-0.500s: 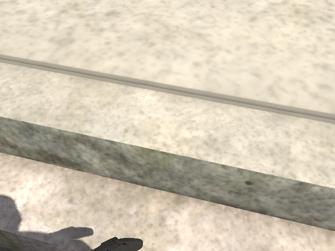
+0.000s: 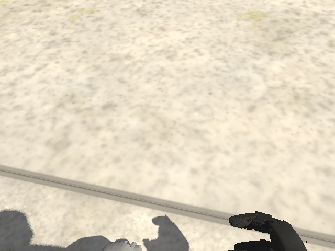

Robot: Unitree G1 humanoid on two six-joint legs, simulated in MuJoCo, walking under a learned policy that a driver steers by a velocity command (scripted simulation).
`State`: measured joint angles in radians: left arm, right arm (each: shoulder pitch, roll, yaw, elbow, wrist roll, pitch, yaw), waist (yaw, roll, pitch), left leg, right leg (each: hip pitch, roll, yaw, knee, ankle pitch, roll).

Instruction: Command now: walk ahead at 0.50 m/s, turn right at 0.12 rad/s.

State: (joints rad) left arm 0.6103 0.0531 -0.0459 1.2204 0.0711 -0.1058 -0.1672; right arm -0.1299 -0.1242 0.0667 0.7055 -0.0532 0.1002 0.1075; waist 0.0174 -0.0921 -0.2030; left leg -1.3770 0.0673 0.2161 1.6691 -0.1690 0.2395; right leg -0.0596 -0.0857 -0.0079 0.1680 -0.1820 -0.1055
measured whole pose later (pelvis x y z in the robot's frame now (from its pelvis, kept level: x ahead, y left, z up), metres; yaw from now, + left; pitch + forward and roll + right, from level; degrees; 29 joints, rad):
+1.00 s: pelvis +0.42 -0.01 +0.37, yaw -31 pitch +5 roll +0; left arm 0.24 0.25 0.06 0.69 -0.02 -0.01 0.02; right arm 0.03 -0.22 -0.01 0.69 0.02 -0.06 -0.05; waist 0.04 0.00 -0.10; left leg -0.52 0.00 -0.06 0.66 -0.20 -0.06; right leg -0.39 0.15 0.28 0.62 -0.30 -0.01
